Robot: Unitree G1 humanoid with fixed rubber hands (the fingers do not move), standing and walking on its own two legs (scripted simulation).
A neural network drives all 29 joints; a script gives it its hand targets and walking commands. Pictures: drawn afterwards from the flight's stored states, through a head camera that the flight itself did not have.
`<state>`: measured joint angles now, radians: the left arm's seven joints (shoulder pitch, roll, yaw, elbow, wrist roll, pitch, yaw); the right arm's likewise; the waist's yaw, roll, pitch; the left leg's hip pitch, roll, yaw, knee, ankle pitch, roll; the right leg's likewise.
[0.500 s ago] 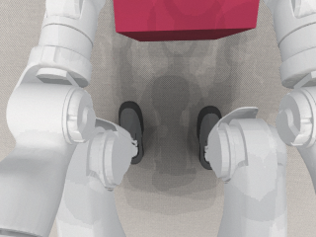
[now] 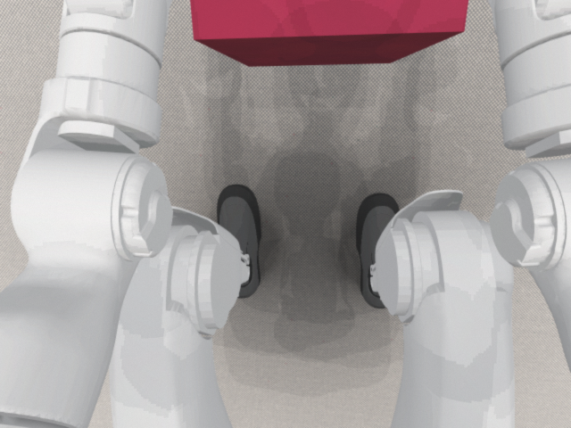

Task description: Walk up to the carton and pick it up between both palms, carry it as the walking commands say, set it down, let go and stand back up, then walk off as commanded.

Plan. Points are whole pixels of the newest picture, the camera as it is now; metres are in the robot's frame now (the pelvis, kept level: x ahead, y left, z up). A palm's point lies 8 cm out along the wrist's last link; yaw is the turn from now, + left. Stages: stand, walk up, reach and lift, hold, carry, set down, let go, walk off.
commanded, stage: reach and lift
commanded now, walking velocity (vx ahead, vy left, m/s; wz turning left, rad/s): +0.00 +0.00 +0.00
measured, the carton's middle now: out of the picture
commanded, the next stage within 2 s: none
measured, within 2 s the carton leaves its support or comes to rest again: neither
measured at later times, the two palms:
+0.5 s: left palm out of the picture +0.58 +0.11 -0.08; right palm out of the picture +0.57 -0.18 -0.08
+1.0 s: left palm out of the picture +0.56 +0.11 -0.01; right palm out of the picture +0.54 -0.18 -0.01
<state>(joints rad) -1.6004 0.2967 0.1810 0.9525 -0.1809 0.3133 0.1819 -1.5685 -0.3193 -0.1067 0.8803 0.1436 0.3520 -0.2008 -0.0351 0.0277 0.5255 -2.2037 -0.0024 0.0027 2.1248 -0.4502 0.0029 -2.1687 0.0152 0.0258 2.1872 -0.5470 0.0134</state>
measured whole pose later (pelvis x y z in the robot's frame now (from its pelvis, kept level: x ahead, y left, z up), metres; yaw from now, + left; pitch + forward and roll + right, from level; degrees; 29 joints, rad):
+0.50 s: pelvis -0.01 +0.00 +0.01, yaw -1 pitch +24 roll +1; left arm -1.54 0.25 0.29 0.83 -0.12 0.44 0.18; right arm -1.55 -0.29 -0.17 0.82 0.14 0.46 -0.21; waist -0.04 0.03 0.53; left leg -2.09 -0.02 0.00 2.12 -0.46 -0.01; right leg -2.06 0.03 0.03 2.19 -0.55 0.01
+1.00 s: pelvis -0.01 +0.00 +0.05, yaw -2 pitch +19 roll +1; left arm -1.45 0.22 0.35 0.76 -0.07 0.51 0.14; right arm -1.44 -0.22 -0.21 0.72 0.09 0.52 -0.23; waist -0.03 0.03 0.52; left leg -1.87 -0.05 -0.02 2.02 -0.48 -0.02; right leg -1.85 0.05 0.03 2.06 -0.55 0.01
